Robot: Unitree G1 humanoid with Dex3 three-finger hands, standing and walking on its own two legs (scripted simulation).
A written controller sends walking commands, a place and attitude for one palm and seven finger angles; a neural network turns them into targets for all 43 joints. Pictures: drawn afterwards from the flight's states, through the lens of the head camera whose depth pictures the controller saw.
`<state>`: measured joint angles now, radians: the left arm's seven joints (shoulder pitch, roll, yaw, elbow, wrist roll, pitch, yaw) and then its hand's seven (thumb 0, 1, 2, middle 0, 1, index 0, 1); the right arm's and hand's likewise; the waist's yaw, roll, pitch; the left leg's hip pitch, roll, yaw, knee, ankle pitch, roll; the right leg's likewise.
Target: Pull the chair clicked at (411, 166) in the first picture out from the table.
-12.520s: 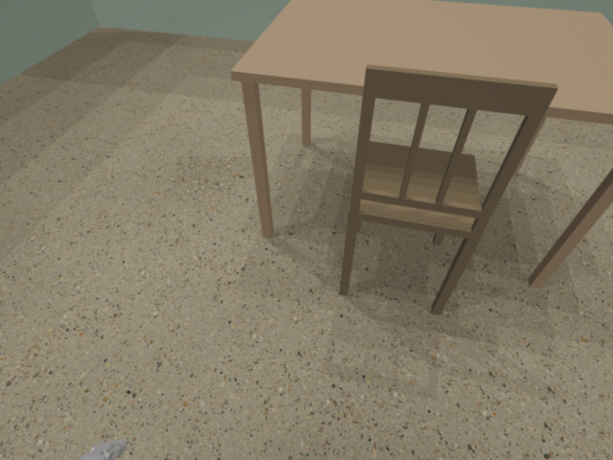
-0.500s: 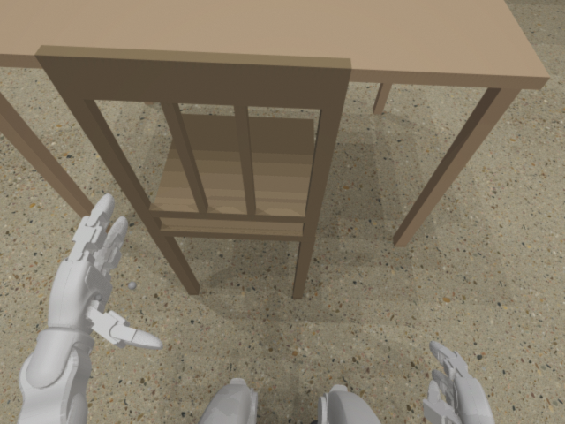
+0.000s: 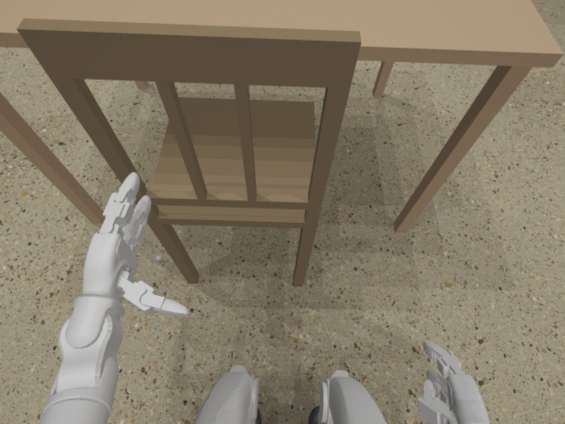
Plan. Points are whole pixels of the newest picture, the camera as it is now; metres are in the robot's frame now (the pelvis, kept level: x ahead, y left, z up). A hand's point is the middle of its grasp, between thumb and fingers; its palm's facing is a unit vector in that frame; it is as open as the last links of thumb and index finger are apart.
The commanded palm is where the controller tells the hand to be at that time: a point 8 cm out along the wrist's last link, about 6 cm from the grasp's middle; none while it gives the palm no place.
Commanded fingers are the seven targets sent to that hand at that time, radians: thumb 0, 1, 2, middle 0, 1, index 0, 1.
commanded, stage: aim the fingers beside a spindle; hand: left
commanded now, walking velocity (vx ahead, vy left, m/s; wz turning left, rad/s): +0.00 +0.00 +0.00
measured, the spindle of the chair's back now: (187, 149) +0.52 +0.18 +0.01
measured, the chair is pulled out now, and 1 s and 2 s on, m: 0.00 0.00 0.00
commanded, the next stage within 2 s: none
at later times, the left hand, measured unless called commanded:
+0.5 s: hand (183, 232) +0.37 +0.16 +0.00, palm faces +0.01 -1.00 -0.03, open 16.9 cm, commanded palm +0.35 +0.22 +0.01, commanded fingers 0.00 -0.50 0.30 -0.06 -0.08 -0.06 -0.08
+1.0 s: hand (184, 228) +0.38 +0.16 +0.01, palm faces +0.02 -1.00 -0.05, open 16.9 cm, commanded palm +0.35 +0.21 +0.01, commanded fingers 0.00 -0.50 0.30 -0.06 -0.08 -0.06 -0.08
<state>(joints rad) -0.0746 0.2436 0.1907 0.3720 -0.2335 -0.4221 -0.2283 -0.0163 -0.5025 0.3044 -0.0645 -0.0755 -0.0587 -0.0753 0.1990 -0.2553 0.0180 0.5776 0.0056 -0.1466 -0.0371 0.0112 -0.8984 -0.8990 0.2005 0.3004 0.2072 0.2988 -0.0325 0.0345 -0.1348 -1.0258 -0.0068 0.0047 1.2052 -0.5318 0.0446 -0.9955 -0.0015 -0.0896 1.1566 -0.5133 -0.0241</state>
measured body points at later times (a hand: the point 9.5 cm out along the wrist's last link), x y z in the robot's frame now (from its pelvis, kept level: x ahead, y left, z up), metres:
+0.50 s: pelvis +0.00 +0.00 -0.01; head +0.12 +0.01 +0.42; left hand +0.37 +0.22 +0.01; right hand +0.13 -0.25 -0.13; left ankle +0.02 +0.09 -0.64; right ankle +0.02 -0.11 -0.64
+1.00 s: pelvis +0.00 -0.01 -0.01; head +0.12 +0.00 +0.42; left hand +0.37 +0.21 +0.01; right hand +0.12 -0.26 -0.13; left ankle +0.02 +0.09 -0.64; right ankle +0.02 -0.11 -0.64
